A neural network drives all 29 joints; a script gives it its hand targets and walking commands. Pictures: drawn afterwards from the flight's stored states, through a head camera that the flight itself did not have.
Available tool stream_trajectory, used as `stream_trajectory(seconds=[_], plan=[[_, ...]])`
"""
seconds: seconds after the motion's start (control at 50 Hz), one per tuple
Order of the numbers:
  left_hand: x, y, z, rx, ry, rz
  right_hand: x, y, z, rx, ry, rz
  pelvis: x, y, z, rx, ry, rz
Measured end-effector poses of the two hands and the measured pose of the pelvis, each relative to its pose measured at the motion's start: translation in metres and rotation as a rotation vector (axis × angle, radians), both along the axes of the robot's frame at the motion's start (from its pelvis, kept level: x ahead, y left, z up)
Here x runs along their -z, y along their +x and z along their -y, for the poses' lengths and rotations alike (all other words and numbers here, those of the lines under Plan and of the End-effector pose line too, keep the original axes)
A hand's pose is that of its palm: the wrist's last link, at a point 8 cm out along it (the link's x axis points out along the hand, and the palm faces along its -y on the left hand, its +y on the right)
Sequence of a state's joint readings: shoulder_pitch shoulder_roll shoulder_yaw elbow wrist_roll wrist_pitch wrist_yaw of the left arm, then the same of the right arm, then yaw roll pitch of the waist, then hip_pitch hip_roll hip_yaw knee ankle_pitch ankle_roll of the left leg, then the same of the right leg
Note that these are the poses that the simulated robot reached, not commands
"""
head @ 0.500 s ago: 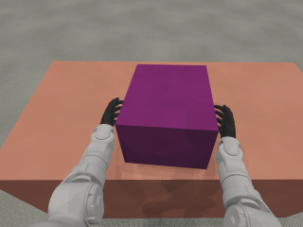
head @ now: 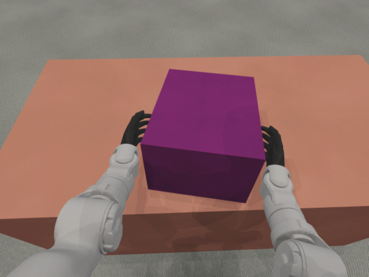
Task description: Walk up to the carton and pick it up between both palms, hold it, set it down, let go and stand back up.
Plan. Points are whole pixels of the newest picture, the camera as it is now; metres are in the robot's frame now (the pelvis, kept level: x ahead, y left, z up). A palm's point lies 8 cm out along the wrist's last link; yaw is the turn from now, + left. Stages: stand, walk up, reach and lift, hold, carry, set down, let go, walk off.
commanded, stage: set down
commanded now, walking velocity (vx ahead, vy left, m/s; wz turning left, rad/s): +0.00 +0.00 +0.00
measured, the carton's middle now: (204, 129) +0.47 -0.13 -0.02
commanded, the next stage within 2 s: none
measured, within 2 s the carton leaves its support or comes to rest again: rests again in 0.66 s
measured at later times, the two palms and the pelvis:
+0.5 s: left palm (132, 144) +0.44 +0.06 +0.02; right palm (274, 162) +0.32 -0.26 +0.01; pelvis -0.02 +0.00 -0.01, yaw +0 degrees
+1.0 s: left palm (134, 148) +0.44 +0.06 +0.00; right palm (273, 166) +0.33 -0.26 -0.01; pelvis -0.03 -0.01 -0.01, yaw -1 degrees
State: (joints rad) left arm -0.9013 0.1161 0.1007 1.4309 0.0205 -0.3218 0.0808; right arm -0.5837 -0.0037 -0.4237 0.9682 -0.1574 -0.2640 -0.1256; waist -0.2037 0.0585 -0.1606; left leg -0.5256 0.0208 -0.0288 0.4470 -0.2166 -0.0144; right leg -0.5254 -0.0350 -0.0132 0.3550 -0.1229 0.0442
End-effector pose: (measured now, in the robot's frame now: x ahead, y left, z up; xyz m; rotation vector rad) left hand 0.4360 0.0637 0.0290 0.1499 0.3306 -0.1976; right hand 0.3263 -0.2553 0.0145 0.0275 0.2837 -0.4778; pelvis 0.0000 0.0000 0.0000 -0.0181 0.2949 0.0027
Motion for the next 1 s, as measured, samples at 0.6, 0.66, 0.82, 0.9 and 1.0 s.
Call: stream_trajectory(seconds=[0.6, 0.66, 0.82, 0.9, 1.0], plan=[[0.014, 0.004, 0.002, 0.017, -0.048, 0.001, 0.012, -0.002, 0.005, -0.033, -0.035, 0.000, 0.008, -0.022, 0.002, 0.007, 0.006, -0.077], [0.020, 0.004, 0.003, 0.020, -0.054, -0.005, 0.016, -0.002, 0.005, -0.035, -0.042, -0.012, 0.008, -0.022, 0.003, 0.009, 0.005, -0.087], [0.032, 0.004, 0.003, 0.027, -0.055, 0.006, 0.028, -0.003, 0.006, -0.026, -0.035, -0.006, 0.011, -0.022, 0.004, 0.014, 0.000, -0.124], [0.032, 0.005, 0.003, 0.028, -0.053, 0.006, 0.029, -0.002, 0.006, -0.027, -0.033, -0.001, 0.011, -0.023, 0.005, 0.013, 0.000, -0.129], [0.031, 0.005, 0.003, 0.035, -0.033, 0.002, 0.028, -0.001, 0.008, -0.049, -0.041, -0.016, 0.013, -0.025, 0.006, 0.018, 0.001, -0.137]])
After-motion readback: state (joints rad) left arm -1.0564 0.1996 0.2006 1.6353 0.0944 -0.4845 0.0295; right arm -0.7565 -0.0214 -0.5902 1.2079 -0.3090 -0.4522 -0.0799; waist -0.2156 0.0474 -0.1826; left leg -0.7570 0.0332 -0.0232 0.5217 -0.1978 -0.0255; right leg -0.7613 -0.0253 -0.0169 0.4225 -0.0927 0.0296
